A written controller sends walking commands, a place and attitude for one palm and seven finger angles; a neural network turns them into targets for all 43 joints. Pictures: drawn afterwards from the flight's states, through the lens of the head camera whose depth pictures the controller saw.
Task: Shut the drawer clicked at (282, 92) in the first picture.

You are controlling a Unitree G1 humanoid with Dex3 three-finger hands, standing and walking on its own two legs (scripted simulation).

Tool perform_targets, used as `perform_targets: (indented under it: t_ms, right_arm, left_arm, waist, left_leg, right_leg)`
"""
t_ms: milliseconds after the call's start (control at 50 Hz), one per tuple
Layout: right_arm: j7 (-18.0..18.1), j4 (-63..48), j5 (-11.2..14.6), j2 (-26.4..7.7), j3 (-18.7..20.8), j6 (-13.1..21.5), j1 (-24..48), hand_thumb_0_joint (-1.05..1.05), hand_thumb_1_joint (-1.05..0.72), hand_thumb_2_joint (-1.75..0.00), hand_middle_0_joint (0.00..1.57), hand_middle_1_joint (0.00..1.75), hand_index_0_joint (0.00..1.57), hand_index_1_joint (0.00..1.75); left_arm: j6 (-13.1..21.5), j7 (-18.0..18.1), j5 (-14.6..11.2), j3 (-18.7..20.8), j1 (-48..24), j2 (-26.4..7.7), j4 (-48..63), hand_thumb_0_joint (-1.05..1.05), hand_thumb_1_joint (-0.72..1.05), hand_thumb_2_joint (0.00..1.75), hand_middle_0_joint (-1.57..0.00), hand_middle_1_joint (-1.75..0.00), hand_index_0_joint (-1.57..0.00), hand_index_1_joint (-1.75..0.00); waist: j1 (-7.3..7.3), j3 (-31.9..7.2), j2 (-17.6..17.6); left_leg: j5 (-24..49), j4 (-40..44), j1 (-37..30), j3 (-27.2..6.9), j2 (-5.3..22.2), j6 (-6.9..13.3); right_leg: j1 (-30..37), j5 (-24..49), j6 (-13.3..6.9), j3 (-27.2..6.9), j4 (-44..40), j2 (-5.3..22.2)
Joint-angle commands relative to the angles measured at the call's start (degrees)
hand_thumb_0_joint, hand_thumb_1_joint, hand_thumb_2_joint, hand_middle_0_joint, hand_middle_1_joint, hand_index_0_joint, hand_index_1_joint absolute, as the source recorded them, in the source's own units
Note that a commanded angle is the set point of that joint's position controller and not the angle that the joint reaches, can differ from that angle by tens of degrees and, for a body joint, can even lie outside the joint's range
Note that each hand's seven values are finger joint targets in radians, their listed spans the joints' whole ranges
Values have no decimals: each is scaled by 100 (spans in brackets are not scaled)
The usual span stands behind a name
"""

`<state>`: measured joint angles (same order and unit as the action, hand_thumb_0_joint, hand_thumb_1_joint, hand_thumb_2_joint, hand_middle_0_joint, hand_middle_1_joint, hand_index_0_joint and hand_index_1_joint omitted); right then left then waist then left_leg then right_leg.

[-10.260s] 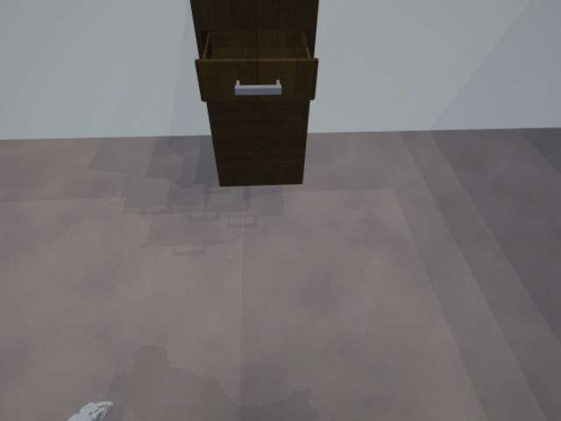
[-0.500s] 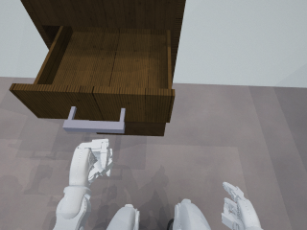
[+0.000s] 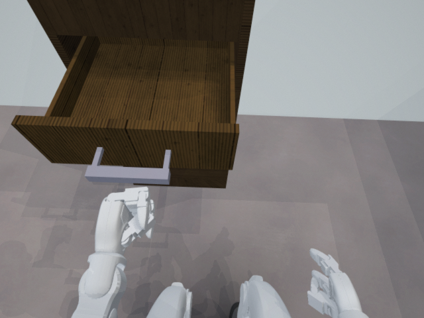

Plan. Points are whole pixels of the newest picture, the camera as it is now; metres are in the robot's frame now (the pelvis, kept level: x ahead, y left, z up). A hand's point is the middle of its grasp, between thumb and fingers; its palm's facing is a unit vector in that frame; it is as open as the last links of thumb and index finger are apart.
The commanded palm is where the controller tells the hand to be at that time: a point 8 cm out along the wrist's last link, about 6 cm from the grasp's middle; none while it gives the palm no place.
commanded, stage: push the drawer shut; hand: left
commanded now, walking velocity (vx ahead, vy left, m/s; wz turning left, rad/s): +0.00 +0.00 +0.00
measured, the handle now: (131, 164) +0.38 +0.17 +0.04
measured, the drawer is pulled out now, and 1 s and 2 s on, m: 0.24 0.15 0.03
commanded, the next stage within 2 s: none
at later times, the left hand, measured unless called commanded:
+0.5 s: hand (153, 197) +0.32 +0.12 +0.03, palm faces -0.03 -1.00 -0.05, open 2.8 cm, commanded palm +0.32 +0.17 +0.04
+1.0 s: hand (159, 159) +0.40 +0.12 +0.03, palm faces -0.01 -1.00 -0.06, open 2.9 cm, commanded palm +0.39 +0.17 +0.04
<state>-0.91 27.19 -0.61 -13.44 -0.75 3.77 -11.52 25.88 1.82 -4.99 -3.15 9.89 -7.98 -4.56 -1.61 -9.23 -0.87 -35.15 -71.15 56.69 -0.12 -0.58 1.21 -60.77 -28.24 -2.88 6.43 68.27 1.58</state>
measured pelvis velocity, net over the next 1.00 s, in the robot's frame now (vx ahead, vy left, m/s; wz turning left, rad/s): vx -0.03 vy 0.00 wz -0.01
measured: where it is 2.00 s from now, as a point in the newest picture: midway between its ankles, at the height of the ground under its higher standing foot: outside the picture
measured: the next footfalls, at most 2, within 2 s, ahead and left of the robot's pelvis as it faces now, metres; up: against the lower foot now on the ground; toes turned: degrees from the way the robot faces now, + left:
none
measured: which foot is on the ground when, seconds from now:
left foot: down 0.00-1.00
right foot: down 0.00-1.00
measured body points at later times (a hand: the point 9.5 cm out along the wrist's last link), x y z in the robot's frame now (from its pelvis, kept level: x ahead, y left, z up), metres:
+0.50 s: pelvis -0.01 -0.01 +0.00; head +0.10 +0.00 +0.43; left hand +0.32 +0.17 +0.03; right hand +0.15 -0.25 -0.11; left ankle -0.01 +0.11 -0.63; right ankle +0.04 -0.10 -0.63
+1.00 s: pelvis -0.03 +0.00 +0.00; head +0.10 +0.00 +0.43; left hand +0.39 +0.17 +0.04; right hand +0.07 -0.26 -0.12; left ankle -0.01 +0.11 -0.63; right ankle +0.04 -0.10 -0.63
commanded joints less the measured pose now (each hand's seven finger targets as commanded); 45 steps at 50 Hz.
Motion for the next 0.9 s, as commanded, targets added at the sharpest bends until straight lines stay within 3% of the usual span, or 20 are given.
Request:
perform_targets:
  t_ms: [0,80,140,180,220,240,300,360,440,500,520,580,680,720,800,820,840,880]
  right_arm:
    - [40,-632,35,-691,282,264,16,0,-90,-90,20,30,20,30]
    - [58,-655,78,-733,309,195,-37,0,-90,-90,20,30,20,30]
    - [82,-656,102,-737,309,147,-81,0,-90,-90,20,30,20,30]
    - [86,-615,102,-716,301,153,-78,0,-90,-90,20,30,20,30]
    - [116,-517,88,-739,279,170,-102,0,-90,-90,20,30,20,30]
    - [122,-472,81,-738,287,171,-104,0,-90,-90,20,30,20,30]
    - [148,-354,83,-756,280,198,-71,0,-90,-90,20,30,20,30]
    - [167,-274,84,-773,269,214,-47,0,-90,-90,20,30,20,30]
    - [172,-200,87,-800,270,215,-98,0,-90,-90,20,30,20,30]
    - [185,-134,100,-831,276,193,-147,0,-90,-90,20,30,20,30]
    - [195,-135,96,-838,271,192,-158,0,-90,-90,20,30,20,30]
    - [183,-84,105,-831,250,183,-160,0,-90,-90,20,30,20,30]
    - [207,5,94,-859,250,188,-259,0,-90,-90,20,30,20,30]
    - [216,14,85,-879,232,179,-307,0,-90,-90,20,30,20,30]
    - [211,107,87,-861,222,156,-384,0,-90,-90,20,30,20,30]
    - [216,123,76,-893,235,159,-429,0,-90,-90,20,30,20,30]
    - [201,145,64,-883,232,140,-488,0,-90,-90,20,30,20,30]
    - [194,200,60,-898,243,125,-529,0,-90,-90,20,30,20,30]
  left_arm:
    - [388,-1,-10,150,-1058,-217,902,0,90,90,-140,-160,-140,-160]
    - [147,-201,-100,294,-1158,-351,786,0,90,90,-140,-160,-140,-160]
    - [26,-228,-184,493,-1277,-461,725,0,90,90,-140,-160,-140,-160]
    - [51,-194,-213,388,-1553,-347,763,0,90,90,-140,-160,-140,-160]
    - [105,-137,-223,418,-1937,-380,578,0,90,90,-140,-160,-140,-160]
    - [155,-110,-220,575,-1978,-468,460,0,90,90,-140,-160,-140,-160]
    - [309,-110,-224,680,-2554,-598,213,0,90,90,-140,-160,-140,-160]
    - [396,-161,-225,677,-2987,-653,46,0,90,90,-140,-160,-140,-160]
    - [359,-200,-229,561,-3479,-610,-45,0,90,90,-140,-160,-140,-160]
    - [278,-174,-270,763,-3737,-793,-257,0,90,90,-140,-160,-140,-160]
    - [263,-160,-265,787,-3816,-826,-334,0,90,90,-140,-160,-140,-160]
    - [240,-129,-263,619,-4260,-633,-616,0,90,90,-140,-160,-140,-160]
    - [356,-28,-260,969,-4807,-908,-1132,0,90,90,-140,-160,-140,-160]
    - [405,-29,-242,1126,-5000,-1110,-1365,0,90,90,-140,-160,-140,-160]
    - [492,-63,-215,1103,-5590,-1035,-1813,0,90,90,-140,-160,-140,-160]
    - [519,-59,-220,1271,-5658,-1219,-1862,0,90,90,-140,-160,-140,-160]
    - [512,-79,-190,1273,-5595,-1147,-2090,0,90,90,-140,-160,-140,-160]
    - [544,-85,-193,1248,-5978,-1134,-2244,0,90,90,-140,-160,-140,-160]
  waist:
    - [-160,-1719,-5]
    - [-78,-2076,44]
    - [-65,-2123,71]
    - [-151,-1996,70]
    - [-286,-1775,324]
    - [-226,-1771,303]
    - [-319,-1665,284]
    - [-320,-1739,-41]
    - [-353,-2113,-302]
    - [-375,-2225,-53]
    - [-358,-2223,-126]
    - [-457,-2044,-79]
    - [-485,-2006,162]
    - [-467,-1997,148]
    - [-566,-1931,-57]
    - [-536,-2030,-144]
    - [-535,-2076,-70]
    - [-625,-2118,-146]
  left_leg:
    - [1734,970,-434,-198,-46,-22]
    - [1913,1016,-474,-144,-62,-2]
    - [2084,1068,-523,-140,-50,-8]
    - [2029,1054,-524,-138,-47,-8]
    - [1826,1007,-341,-185,-33,21]
    - [1746,1002,-292,-157,-40,15]
    - [1404,938,-153,-126,-55,23]
    - [1310,966,-250,-141,-58,22]
    - [1470,1011,-491,-173,-58,23]
    - [1445,1035,-431,-174,-52,22]
    - [1431,1053,-420,-180,-49,24]
    - [1157,1124,-394,-195,-60,18]
    - [918,1151,-195,-159,-69,30]
    - [833,1153,-52,-140,-81,38]
    - [744,1194,-100,-119,-87,26]
    - [860,1189,-148,-139,-78,28]
    - [934,1226,-223,-151,-74,16]
    - [953,1207,-252,-147,-67,15]
  right_leg:
    - [1785,1233,118,-528,-838,-26]
    - [2202,1559,129,-604,-890,-13]
    - [2322,1784,134,-586,-900,-19]
    - [2237,1746,149,-583,-933,-11]
    - [2103,1513,164,-584,-972,-18]
    - [2112,1408,165,-622,-986,-17]
    - [1955,935,188,-718,-1081,9]
    - [1792,765,158,-705,-1051,7]
    - [1796,926,149,-663,-994,-3]
    - [1958,913,177,-691,-1063,1]
    - [1941,879,167,-691,-1055,-11]
    - [1793,585,182,-672,-1144,-9]
    - [1863,308,199,-774,-1263,-14]
    - [1945,191,185,-839,-1288,-22]
    - [1779,166,184,-826,-1291,-33]
    - [1779,315,170,-796,-1216,-51]
    - [1782,412,174,-739,-1201,-69]
    - [1701,458,184,-740,-1190,-70]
